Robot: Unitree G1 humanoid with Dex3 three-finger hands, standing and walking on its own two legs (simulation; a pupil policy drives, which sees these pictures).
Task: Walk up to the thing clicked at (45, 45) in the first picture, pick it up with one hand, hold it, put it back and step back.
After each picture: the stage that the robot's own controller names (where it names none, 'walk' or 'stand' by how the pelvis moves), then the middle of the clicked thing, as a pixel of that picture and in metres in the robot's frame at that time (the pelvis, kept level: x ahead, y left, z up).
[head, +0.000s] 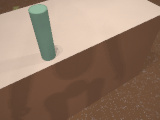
stand; (44, 35) +0.56 +0.19 +0.06
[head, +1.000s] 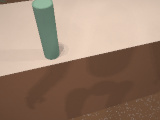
sink last; (48, 32) +0.53 +0.18 +0.08
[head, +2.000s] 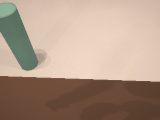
rise first; (18, 41) +0.44 +0.25 +0.10
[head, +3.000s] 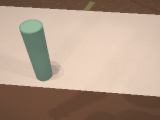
stand; (38, 54) +0.44 +0.19 +0.07
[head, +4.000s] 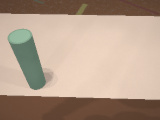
stand; (30, 63) +0.41 +0.21 +0.06
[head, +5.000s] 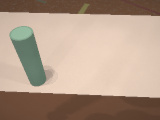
stand; (31, 60) +0.42 +0.21 +0.06
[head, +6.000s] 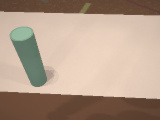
stand; (31, 60) +0.42 +0.21 +0.06
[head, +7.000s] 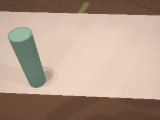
stand; (30, 61) +0.41 +0.21 +0.06
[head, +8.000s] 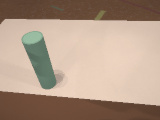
rise first; (41, 63) +0.42 +0.21 +0.06
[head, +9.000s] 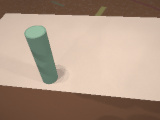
go down; (43, 58) +0.43 +0.20 +0.06
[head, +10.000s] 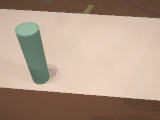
go down; (35, 57) +0.43 +0.19 +0.07
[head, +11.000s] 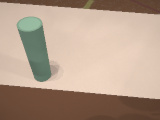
go down; (37, 53) +0.43 +0.18 +0.08
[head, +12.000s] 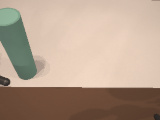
close in; (18, 50) +0.42 +0.20 +0.10
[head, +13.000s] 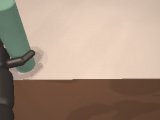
close; (15, 40) +0.45 +0.21 +0.12
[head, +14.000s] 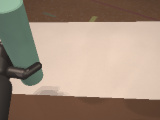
lift; (21, 48) +0.32 +0.18 +0.24
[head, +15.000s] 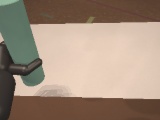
hold; (22, 46) +0.33 +0.18 +0.24
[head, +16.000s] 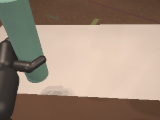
hold; (26, 43) +0.33 +0.17 +0.25
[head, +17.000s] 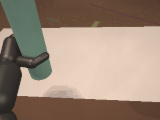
crouch; (30, 39) +0.34 +0.16 +0.26
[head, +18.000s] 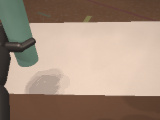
crouch; (17, 27) +0.41 +0.20 +0.25
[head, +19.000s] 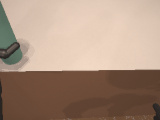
lower; out of the picture +0.47 +0.23 +0.13
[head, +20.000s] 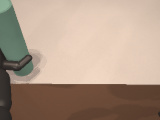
lower; (12, 43) +0.42 +0.21 +0.12
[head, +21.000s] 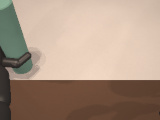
lower; (12, 41) +0.43 +0.21 +0.12
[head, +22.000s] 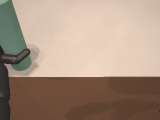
lower; (11, 37) +0.45 +0.21 +0.12
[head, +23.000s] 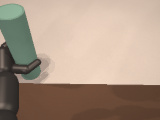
draw back; (22, 48) +0.41 +0.19 +0.12
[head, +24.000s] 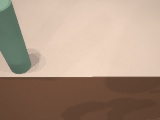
rise; (10, 41) +0.42 +0.20 +0.12
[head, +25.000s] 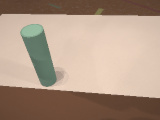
sink last; (41, 59) +0.41 +0.19 +0.09
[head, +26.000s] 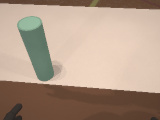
stand; (39, 53) +0.42 +0.19 +0.09
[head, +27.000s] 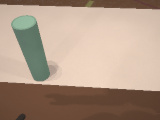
stand; (34, 53) +0.42 +0.19 +0.10
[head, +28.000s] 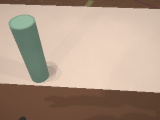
stand; (32, 53) +0.41 +0.19 +0.11
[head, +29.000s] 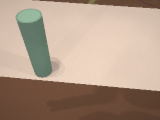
stand; (37, 48) +0.42 +0.19 +0.11
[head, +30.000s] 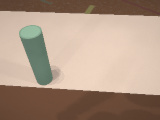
walk; (38, 58) +0.43 +0.19 +0.06
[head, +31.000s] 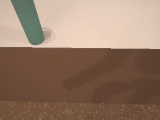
walk; (28, 16) +0.56 +0.23 +0.09
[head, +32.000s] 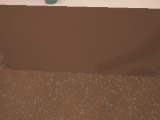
walk; out of the picture +0.89 +0.22 +0.08
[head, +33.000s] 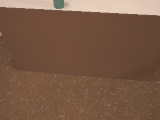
stand; out of the picture +1.01 +0.20 +0.07
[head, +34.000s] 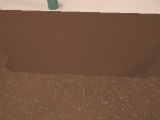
stand; out of the picture +1.02 +0.22 +0.06
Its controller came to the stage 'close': yes
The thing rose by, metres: 0.19
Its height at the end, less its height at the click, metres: +0.00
